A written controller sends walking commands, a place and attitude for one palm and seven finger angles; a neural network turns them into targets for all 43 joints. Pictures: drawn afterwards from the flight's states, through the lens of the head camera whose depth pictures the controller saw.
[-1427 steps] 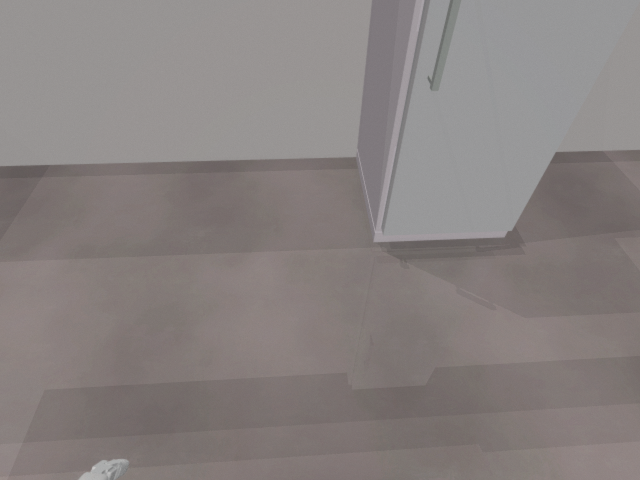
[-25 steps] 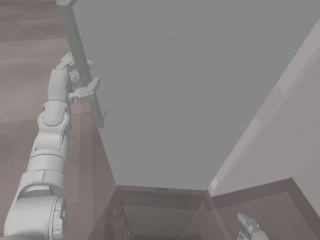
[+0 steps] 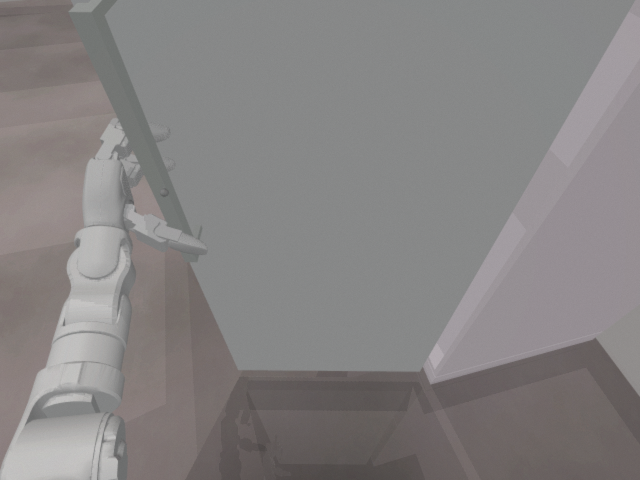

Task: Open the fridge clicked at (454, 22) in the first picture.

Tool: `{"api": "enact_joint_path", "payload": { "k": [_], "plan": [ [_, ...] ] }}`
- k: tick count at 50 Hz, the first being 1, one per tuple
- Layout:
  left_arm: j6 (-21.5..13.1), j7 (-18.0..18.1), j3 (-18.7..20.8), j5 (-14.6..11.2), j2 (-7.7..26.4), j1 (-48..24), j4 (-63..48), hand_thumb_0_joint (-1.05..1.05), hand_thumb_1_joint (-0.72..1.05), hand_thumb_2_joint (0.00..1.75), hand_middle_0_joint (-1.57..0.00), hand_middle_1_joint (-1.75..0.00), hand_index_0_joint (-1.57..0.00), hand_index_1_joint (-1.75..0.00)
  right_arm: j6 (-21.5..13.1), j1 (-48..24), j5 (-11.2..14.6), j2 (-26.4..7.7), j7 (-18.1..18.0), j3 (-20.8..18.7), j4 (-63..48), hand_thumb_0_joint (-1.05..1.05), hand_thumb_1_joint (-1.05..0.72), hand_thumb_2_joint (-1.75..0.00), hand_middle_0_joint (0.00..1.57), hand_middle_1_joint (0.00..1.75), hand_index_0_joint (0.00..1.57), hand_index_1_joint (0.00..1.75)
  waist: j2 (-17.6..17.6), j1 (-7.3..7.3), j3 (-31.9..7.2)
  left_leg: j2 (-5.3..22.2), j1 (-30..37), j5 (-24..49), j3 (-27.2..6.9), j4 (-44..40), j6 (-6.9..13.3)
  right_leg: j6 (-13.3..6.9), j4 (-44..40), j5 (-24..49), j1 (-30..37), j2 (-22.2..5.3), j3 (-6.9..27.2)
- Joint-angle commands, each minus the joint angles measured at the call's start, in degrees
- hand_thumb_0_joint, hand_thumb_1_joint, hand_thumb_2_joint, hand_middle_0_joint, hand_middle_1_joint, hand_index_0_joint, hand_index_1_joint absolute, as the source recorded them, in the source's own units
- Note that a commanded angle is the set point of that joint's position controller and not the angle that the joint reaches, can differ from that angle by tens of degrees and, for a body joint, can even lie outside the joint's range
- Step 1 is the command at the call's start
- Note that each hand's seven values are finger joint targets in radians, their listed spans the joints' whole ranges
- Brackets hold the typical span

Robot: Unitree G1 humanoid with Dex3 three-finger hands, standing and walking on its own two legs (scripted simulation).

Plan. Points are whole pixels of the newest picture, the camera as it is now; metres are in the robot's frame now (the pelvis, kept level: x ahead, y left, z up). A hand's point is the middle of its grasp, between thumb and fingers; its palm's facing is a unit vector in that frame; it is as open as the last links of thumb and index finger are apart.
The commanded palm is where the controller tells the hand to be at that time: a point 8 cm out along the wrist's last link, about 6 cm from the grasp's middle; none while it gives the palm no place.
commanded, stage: slip the hand off the handle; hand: left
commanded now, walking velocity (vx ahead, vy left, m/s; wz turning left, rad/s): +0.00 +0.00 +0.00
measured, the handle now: (159, 158) +0.46 +0.20 +0.16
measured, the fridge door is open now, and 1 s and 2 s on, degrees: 75 75 75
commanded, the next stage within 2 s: draw the hand back to the body in 1.32 s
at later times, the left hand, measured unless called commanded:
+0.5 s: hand (96, 200) +0.40 +0.26 +0.15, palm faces +0.21 -0.96 -0.20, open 14.7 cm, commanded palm +0.37 +0.31 +0.15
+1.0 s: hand (77, 242) +0.35 +0.27 +0.14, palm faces +0.20 -0.96 -0.20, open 14.7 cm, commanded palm +0.31 +0.31 +0.15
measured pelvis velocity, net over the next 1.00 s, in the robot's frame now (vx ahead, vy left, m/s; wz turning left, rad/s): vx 0.00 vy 0.02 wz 0.01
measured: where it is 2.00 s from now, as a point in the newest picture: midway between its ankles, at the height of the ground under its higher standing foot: outside the picture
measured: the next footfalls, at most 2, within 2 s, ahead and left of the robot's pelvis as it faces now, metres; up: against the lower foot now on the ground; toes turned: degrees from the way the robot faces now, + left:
none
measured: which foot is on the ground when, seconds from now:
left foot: down 0.00-1.00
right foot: down 0.00-1.00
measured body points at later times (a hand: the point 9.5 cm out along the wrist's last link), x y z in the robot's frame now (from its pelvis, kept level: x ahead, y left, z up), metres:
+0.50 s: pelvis +0.01 +0.01 +0.00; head +0.04 +0.01 +0.45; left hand +0.38 +0.31 +0.16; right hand +0.12 -0.25 -0.11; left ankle +0.03 +0.12 -0.73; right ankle +0.00 -0.11 -0.73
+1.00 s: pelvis +0.00 +0.02 +0.00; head +0.02 +0.01 +0.45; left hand +0.33 +0.32 +0.15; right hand +0.12 -0.24 -0.11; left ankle +0.03 +0.12 -0.73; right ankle +0.00 -0.11 -0.73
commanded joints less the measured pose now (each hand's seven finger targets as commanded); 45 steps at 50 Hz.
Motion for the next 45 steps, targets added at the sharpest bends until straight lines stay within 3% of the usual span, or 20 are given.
{"api": "enact_joint_path", "payload": {
  "k": [1, 2, 3, 4, 6, 8, 12, 13, 16, 21, 23, 24, 27, 28, 30, 31, 34, 36, 39, 45],
  "plan": [
    [-3.53, 0.12, 1.48, -1.47, 9.7, -21.35, -15.12, 0.0, -0.55, 0.2, -0.25, -1.15, -0.25, -1.15, -2.53, -1.1, 0.19, -8.03, -0.28, -3.03, -6.82, 0.0, -0.9, -0.9, 0.2, 0.3, 0.2, 0.3, -1.72, 0.98, -17.86, -3.45, 10.17, 8.8, -3.27, -2.88, 1.87, 0.38, -4.84, 13.95, 4.23, 1.81, 3.21],
    [-3.59, 0.66, 6.71, -1.06, 16.26, -23.14, -13.56, 0.0, -0.55, 0.2, -0.25, -1.15, -0.25, -1.15, -2.25, -0.51, -0.06, -8.96, -0.7, -3.16, -5.82, 0.0, -0.9, -0.9, 0.2, 0.3, 0.2, 0.3, -2.75, 0.95, -17.71, -3.32, 9.37, 8.82, -3.34, -2.51, 1.93, 0.53, -4.75, 14.37, 4.19, 1.82, 3.54],
    [-3.59, 0.95, 8.4, -0.56, 18.37, -21.59, -12.94, 0.0, -0.55, 0.2, -0.25, -1.15, -0.25, -1.15, -1.93, -0.46, -0.29, -8.9, -1.1, -2.89, -5.8, 0.0, -0.9, -0.9, 0.2, 0.3, 0.2, 0.3, -2.39, 1.83, -17.19, -3.54, 8.59, 9.37, -3.26, -2.7, 2.02, 0.52, -4.42, 14.78, 4.99, 1.86, 3.54],
    [-3.43, 0.57, 6.14, -0.49, 16.02, -22.81, -13.44, 0.0, -0.55, 0.2, -0.25, -1.15, -0.25, -1.15, -1.88, -0.96, -0.21, -8.5, -1.02, -2.62, -6.32, 0.0, -0.9, -0.9, 0.2, 0.3, 0.2, 0.3, -1.58, 1.23, -17.2, -3.64, 8.8, 9.36, -3.03, -2.76, 2.05, 0.65, -4.52, 15.3, 4.76, 1.56, 3.67],
    [-3.28, -0.03, 6.69, -1.02, 15.33, -19.96, -12.62, 0.0, -0.55, 0.2, -0.25, -1.15, -0.25, -1.15, -1.77, -1.23, -0.18, -8.11, -1.12, -2.61, -6.47, 0.0, -0.9, -0.9, 0.2, 0.3, 0.2, 0.3, -1.57, 1.91, -17.27, -3.47, 9.12, 10.09, -3.01, -2.65, 1.85, 0.41, -4.21, 15.82, 5.14, 1.73, 3.36],
    [-3.4, -0.74, 8.18, -1.12, 17.63, -21.13, -13.01, 0.0, -0.55, 0.2, -0.25, -1.15, -0.25, -1.15, -1.6, -1.49, -0.08, -8.32, -1.53, -2.46, -6.46, 0.0, -0.9, -0.9, 0.2, 0.3, 0.2, 0.3, -0.71, 1.71, -17.14, -3.55, 9.38, 10.69, -2.91, -2.43, 1.91, 0.36, -4.07, 16.36, 5.23, 1.73, 3.36],
    [-3.68, -2.82, 6.29, -1.7, 15.46, -19.99, -14.9, 0.0, -0.55, 0.2, -0.25, -1.15, -0.25, -1.15, -1.73, -1.6, 0.06, -8.07, -1.53, -2.47, -7.14, 0.0, -0.9, -0.9, 0.2, 0.3, 0.2, 0.3, 0.76, 1.51, -18.62, -3.31, 11.31, 13.54, -3.27, -1.89, 1.58, 0.17, -3.33, 18.32, 4.81, 2.05, 2.87],
    [-3.88, -3.18, 7.1, -1.93, 16.03, -19.05, -15.64, 0.0, -0.55, 0.2, -0.25, -1.15, -0.25, -1.15, -1.84, -1.57, 0.07, -8.14, -1.61, -2.52, -7.41, 0.0, -0.9, -0.9, 0.2, 0.3, 0.2, 0.3, 2.01, 1.91, -18.97, -3.34, 11.81, 15.06, -3.2, -1.57, 1.65, 0.06, -3.07, 19.09, 4.94, 2.17, 2.81],
    [-3.13, -4.99, 7.47, -2.81, 16.66, -17.3, -14.71, 0.0, -0.55, 0.2, -0.25, -1.15, -0.25, -1.15, -1.89, -1.56, 0.4, -8.55, -1.75, -2.55, -7.46, 0.0, -0.9, -0.9, 0.2, 0.3, 0.2, 0.3, 0.73, 1.67, -17.82, -3.18, 11.19, 14.33, -3.42, -1.36, 1.53, 0.17, -3.12, 18.82, 4.14, 2.13, 2.74],
    [-2.85, -7.49, 8.02, -4.06, 18.05, -20.63, -13.95, 0.0, -0.55, 0.2, -0.25, -1.15, -0.25, -1.15, -2.13, -1.59, 0.72, -8.94, -2.51, -2.3, -7.07, 0.0, -0.9, -0.9, 0.2, 0.3, 0.2, 0.3, 0.32, 0.71, -16.16, -3.07, 10.4, 11.61, -4.09, -1.35, 1.38, 0.17, -3.45, 15.49, 2.06, 2.22, 2.53],
    [-3.59, -8.0, 9.89, -4.15, 20.42, -20.69, -15.06, 0.0, -0.55, 0.2, -0.25, -1.15, -0.25, -1.15, -2.33, -1.33, 0.55, -9.13, -2.75, -2.32, -7.14, 0.0, -0.9, -0.9, 0.2, 0.3, 0.2, 0.3, 2.11, 1.34, -18.07, -3.18, 11.22, 13.28, -4.1, -0.86, 1.43, -0.01, -2.86, 16.43, 2.76, 2.36, 2.66],
    [-3.69, -8.5, 8.99, -4.16, 19.67, -20.78, -15.2, 0.0, -0.55, 0.2, -0.25, -1.15, -0.25, -1.15, -2.47, -1.35, 0.58, -8.96, -2.66, -2.23, -7.26, 0.0, -0.9, -0.9, 0.2, 0.3, 0.2, 0.3, 3.64, 1.3, -18.65, -3.14, 11.66, 13.45, -4.41, -0.91, 1.21, -0.09, -2.67, 16.0, 2.37, 2.28, 2.55],
    [-4.19, -9.4, 8.09, -4.28, 19.31, -22.35, -13.79, 0.0, -0.55, 0.2, -0.25, -1.15, -0.25, -1.15, -2.66, -1.23, 0.69, -9.16, -2.78, -2.06, -7.09, 0.0, -0.9, -0.9, 0.2, 0.3, 0.2, 0.3, 4.06, 0.68, -17.39, -2.99, 11.2, 11.46, -5.0, -0.85, 1.0, -0.17, -2.69, 13.17, 0.26, 2.47, 2.19],
    [-4.23, -9.45, 8.87, -4.32, 19.91, -21.97, -12.69, 0.0, -0.55, 0.2, -0.25, -1.15, -0.25, -1.15, -2.75, -0.87, 0.64, -9.26, -2.96, -2.06, -6.93, 0.0, -0.9, -0.9, 0.2, 0.3, 0.2, 0.3, 2.63, 0.49, -16.92, -2.89, 10.99, 11.53, -5.14, -0.69, 1.22, -0.13, -2.7, 13.03, 0.08, 2.6, 2.09],
    [-4.4, -9.96, 8.94, -4.53, 20.58, -23.38, -12.32, 0.0, -0.55, 0.2, -0.25, -1.15, -0.25, -1.15, -2.89, -0.77, 0.66, -9.44, -2.95, -2.06, -6.84, 0.0, -0.9, -0.9, 0.2, 0.3, 0.2, 0.3, 3.98, 0.58, -17.81, -2.8, 11.18, 10.77, -5.44, -0.79, 0.99, -0.16, -2.63, 12.09, -0.47, 2.5, 2.13],
    [-4.38, -10.13, 9.93, -4.53, 21.53, -22.21, -11.55, 0.0, -0.55, 0.2, -0.25, -1.15, -0.25, -1.15, -2.9, -0.44, 0.58, -9.58, -2.95, -2.04, -6.97, 0.0, -0.9, -0.9, 0.2, 0.3, 0.2, 0.3, 4.01, 1.12, -18.36, -2.78, 11.0, 10.97, -5.7, -0.97, 0.85, -0.29, -2.44, 11.86, -0.08, 2.51, 1.97],
    [-4.16, -10.78, 8.41, -5.48, 18.4, -15.7, -13.54, 0.0, -0.55, 0.2, -0.25, -1.15, -0.25, -1.15, -3.07, -1.0, 0.82, -9.26, -2.53, -2.03, -8.37, 0.0, -0.9, -0.9, 0.2, 0.3, 0.2, 0.3, 3.82, 2.21, -19.93, -2.66, 12.13, 13.27, -5.78, -0.87, 0.77, -0.31, -1.93, 13.19, 1.02, 2.66, 1.61],
    [-3.68, -10.57, 11.04, -6.0, 20.66, -13.73, -14.69, 0.0, -0.55, 0.2, -0.25, -1.15, -0.25, -1.15, -3.04, -1.2, 0.82, -9.62, -2.46, -2.16, -8.7, 0.0, -0.9, -0.9, 0.2, 0.3, 0.2, 0.3, 2.31, 2.76, -18.88, -2.6, 10.65, 11.88, -5.84, -1.13, 0.72, -0.24, -1.94, 12.74, 1.59, 2.69, 1.61],
    [-3.41, -10.13, 11.82, -6.6, 19.95, -7.88, -19.96, 0.0, -0.55, 0.2, -0.25, -1.15, -0.25, -1.15, -3.25, -2.52, 0.82, -9.13, -2.18, -1.96, -10.36, 0.0, -0.9, -0.9, 0.2, 0.3, 0.2, 0.3, 3.21, 4.29, -19.92, -2.74, 10.68, 13.88, -5.49, -1.38, 0.71, -0.29, -1.35, 14.77, 4.2, 2.59, 1.56],
    [-2.63, -8.5, 11.75, -6.94, 18.72, -3.57, -26.58, 0.0, -0.55, 0.2, -0.25, -1.15, -0.25, -1.15, -3.94, -5.29, 0.78, -8.72, -2.63, -1.24, -10.82, 0.0, -0.9, -0.9, 0.2, 0.3, 0.2, 0.3, 2.3, 3.77, -14.93, -2.61, 9.07, 8.77, -5.51, -2.61, 0.77, -0.07, -2.29, 10.51, 2.97, 2.83, 1.33]
  ]
}}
